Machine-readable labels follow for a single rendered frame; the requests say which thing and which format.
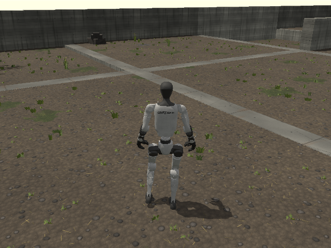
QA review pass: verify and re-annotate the right robot foot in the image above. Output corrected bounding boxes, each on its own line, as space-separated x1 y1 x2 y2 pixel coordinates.
169 197 176 210

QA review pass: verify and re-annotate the left robot hand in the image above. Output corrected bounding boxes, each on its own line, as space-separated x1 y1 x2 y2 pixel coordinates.
137 140 148 149

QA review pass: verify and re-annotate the robot left forearm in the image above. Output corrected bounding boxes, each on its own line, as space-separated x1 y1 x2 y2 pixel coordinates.
138 124 147 142

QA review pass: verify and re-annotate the robot right upper arm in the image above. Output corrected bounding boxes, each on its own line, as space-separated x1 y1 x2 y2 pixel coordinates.
177 104 191 133

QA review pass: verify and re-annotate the robot left upper arm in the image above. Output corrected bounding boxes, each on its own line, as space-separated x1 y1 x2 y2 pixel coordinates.
141 104 155 132

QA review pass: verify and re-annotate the right robot shin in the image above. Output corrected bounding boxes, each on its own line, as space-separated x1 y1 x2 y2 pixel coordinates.
171 169 179 203

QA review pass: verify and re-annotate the right robot hand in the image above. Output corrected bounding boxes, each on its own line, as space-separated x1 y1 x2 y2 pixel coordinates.
184 141 196 151

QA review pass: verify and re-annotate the robot right forearm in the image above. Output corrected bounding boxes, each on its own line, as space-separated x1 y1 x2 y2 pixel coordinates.
186 125 195 143

